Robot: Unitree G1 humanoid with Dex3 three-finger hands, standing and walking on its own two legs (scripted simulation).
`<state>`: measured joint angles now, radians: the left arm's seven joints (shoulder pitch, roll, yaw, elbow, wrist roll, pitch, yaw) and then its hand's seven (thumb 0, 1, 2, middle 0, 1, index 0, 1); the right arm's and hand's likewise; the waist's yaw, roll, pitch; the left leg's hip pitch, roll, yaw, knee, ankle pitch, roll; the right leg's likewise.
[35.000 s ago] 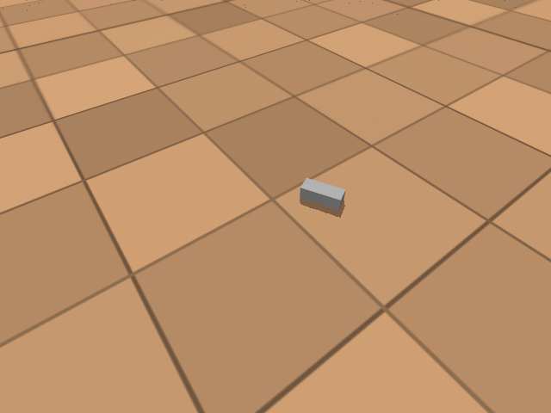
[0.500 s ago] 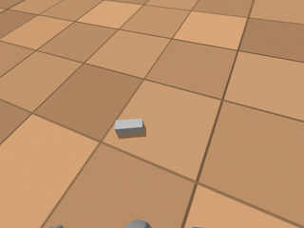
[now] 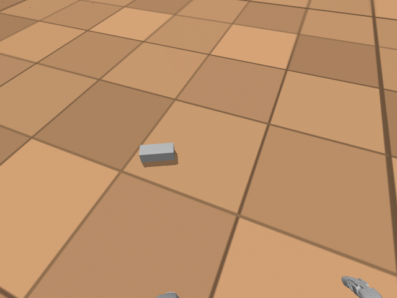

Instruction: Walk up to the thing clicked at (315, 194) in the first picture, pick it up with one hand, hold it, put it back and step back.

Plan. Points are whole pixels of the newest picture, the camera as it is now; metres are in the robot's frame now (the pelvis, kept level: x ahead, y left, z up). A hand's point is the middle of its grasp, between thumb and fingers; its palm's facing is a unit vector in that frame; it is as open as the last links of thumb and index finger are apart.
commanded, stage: step back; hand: left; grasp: from above
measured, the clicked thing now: (157, 152) +1.04 +0.32 -0.72
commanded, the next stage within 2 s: stand in 0.88 s
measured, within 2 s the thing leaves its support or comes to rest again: neither
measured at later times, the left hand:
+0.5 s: hand out of the picture +0.10 +0.28 -0.14, palm faces +0.02 -0.93 -0.37, open 7.3 cm
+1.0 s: hand out of the picture +0.13 +0.26 -0.14, palm faces +0.06 -0.95 -0.32, open 7.3 cm
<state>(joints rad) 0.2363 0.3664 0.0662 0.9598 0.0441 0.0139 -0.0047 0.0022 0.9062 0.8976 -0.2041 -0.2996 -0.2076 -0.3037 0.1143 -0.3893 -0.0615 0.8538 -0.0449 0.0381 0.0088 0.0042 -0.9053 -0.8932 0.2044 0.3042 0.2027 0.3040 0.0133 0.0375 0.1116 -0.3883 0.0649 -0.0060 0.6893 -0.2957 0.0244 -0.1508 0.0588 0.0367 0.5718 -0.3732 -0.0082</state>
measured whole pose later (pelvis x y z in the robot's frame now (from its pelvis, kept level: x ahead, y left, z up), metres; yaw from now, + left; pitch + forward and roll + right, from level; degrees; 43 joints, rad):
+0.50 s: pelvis +0.01 +0.00 +0.01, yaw +2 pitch -3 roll +1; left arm 0.17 0.42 0.07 0.95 0.02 0.00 -0.03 0.00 0.91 0.90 -0.20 -0.30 -0.21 -0.30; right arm 0.27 -0.35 -0.06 0.97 -0.04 -0.04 0.01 0.01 -0.90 -0.89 0.21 0.30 0.20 0.30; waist -0.01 -0.04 0.08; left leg -0.20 0.00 -0.02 0.52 -0.28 0.00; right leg -0.35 -0.05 0.01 0.74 -0.42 -0.02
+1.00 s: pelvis +0.05 +0.00 +0.02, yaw +4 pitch -2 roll +0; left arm 0.07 0.36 0.02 1.08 0.00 -0.01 -0.01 0.00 0.91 0.90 -0.20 -0.30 -0.21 -0.30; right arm 0.12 -0.33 -0.01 1.08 -0.01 -0.02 0.00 0.01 -0.91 -0.89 0.20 0.30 0.20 0.30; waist 0.01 -0.02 0.07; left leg -0.15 0.01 -0.01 0.48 -0.30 -0.01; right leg -0.21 -0.04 -0.03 0.48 -0.23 0.02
